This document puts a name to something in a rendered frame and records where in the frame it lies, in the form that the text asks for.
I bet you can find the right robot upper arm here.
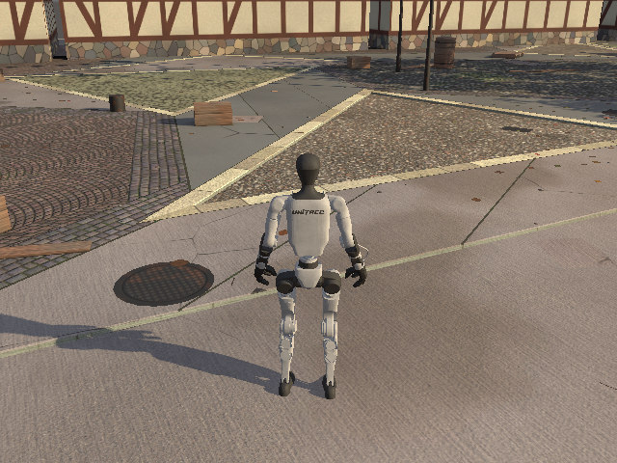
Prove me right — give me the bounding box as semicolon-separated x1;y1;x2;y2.
328;195;355;249

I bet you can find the left robot upper arm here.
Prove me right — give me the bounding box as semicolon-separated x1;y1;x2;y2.
262;195;288;248

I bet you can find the robot right hand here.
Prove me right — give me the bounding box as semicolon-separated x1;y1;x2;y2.
345;266;367;287

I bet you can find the robot right forearm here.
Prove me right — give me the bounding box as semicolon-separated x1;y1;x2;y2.
345;233;364;270

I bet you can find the robot left shin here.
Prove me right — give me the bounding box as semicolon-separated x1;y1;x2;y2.
279;318;295;384

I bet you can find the robot left hand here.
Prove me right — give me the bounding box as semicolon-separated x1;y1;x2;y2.
254;265;277;286

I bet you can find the robot right foot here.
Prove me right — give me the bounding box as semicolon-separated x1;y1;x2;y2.
322;374;336;399

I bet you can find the robot left forearm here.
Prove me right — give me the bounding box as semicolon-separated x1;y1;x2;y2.
255;233;273;269

